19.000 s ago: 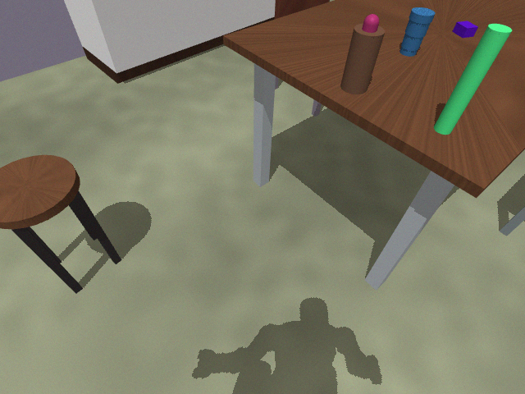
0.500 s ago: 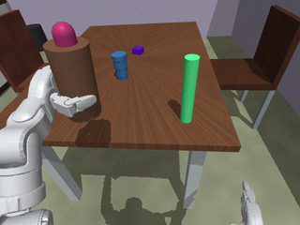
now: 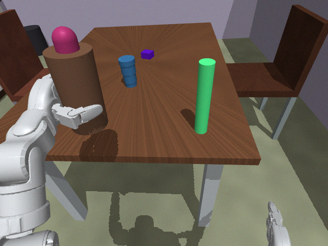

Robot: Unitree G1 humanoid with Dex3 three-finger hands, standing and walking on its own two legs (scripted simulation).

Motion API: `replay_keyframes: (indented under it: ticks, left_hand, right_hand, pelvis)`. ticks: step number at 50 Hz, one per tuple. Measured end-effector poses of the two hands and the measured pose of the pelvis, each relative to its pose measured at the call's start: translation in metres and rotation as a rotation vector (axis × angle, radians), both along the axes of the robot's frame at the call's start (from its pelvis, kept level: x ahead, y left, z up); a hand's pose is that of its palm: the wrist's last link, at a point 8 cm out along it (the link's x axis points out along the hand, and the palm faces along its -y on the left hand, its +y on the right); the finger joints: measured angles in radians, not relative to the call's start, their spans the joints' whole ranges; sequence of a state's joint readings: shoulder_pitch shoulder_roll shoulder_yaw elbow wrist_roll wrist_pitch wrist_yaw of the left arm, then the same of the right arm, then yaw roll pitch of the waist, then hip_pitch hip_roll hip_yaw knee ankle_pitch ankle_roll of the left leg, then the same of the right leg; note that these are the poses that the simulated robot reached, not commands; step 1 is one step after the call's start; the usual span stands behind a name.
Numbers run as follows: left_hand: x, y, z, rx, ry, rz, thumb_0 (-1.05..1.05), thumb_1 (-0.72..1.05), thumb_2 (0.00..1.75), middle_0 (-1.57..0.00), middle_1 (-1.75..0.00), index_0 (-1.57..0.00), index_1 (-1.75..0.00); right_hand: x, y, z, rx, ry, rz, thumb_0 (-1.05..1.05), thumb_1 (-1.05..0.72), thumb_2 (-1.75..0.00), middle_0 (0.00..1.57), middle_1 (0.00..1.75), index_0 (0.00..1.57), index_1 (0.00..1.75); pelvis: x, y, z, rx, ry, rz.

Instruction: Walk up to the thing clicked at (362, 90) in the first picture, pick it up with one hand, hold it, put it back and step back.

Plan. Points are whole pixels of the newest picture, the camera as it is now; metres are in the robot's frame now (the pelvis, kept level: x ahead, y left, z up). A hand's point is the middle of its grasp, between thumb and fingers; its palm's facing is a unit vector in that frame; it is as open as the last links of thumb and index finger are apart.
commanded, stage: hold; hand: left
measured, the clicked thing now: (78, 83) +0.32 +0.17 +0.29
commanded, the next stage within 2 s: crouch in 0.92 s
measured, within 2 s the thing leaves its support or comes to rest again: neither
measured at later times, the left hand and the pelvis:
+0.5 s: hand (83, 90) +0.33 +0.16 +0.28, palm faces +0.10 -0.99 -0.04, open 10.9 cm; pelvis +0.00 +0.00 +0.00, yaw +0 degrees
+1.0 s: hand (80, 98) +0.32 +0.17 +0.27, palm faces +0.10 -0.99 -0.07, open 10.9 cm; pelvis -0.01 +0.00 +0.00, yaw +0 degrees
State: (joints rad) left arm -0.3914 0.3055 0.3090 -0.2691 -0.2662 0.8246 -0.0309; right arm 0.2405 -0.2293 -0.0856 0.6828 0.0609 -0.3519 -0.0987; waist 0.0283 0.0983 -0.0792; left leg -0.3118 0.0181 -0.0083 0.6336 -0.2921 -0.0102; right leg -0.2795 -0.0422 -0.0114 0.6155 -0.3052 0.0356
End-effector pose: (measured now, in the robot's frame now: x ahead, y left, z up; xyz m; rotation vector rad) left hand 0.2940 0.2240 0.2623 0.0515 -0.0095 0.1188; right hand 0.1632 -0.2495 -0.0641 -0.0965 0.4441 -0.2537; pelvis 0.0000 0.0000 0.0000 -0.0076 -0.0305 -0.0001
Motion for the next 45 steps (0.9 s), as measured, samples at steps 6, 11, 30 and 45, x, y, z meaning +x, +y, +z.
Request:
replay_keyframes:
  ticks: [6, 11, 30, 45]
  left_hand:
    - [-0.009, 0.001, -0.003, 0.016, 0.000, 0.003, -0.01, -0.49, 1.12, -0.68, -1.02, -0.66, -1.00]
    - [-0.009, -0.001, 0.000, 0.021, -0.001, -0.012, -0.01, -0.49, 1.12, -0.68, -1.02, -0.66, -1.00]
    - [0.009, -0.009, 0.016, -0.011, -0.010, -0.025, -0.01, -0.50, 1.12, -0.68, -1.02, -0.66, -1.00]
    - [-0.005, -0.003, 0.004, 0.018, 0.001, -0.008, -0.01, -0.50, 1.12, -0.68, -1.02, -0.66, -1.00]
  right_hand:
    - [0.005, 0.005, -0.001, -0.005, -0.003, 0.017, -0.01, 0.51, -0.07, 0.05, 0.05, 0.05, 0.05]
    - [0.009, 0.008, 0.000, -0.006, -0.020, 0.019, -0.01, 0.51, -0.07, 0.05, 0.05, 0.05, 0.05]
    - [-0.003, -0.001, 0.001, 0.002, -0.027, -0.005, -0.01, 0.51, -0.07, 0.05, 0.05, 0.05, 0.05]
    - [0.000, 0.001, -0.003, -0.001, -0.002, 0.014, -0.01, 0.51, -0.07, 0.05, 0.05, 0.05, 0.05]
  pelvis:
    - [-0.001, 0.000, 0.000, -0.001, -0.005, 0.006]
    - [-0.002, 0.000, -0.001, -0.001, -0.006, 0.010]
    - [-0.005, -0.003, 0.000, 0.003, -0.006, 0.000]
    - [-0.005, -0.004, -0.001, 0.003, -0.004, 0.006]
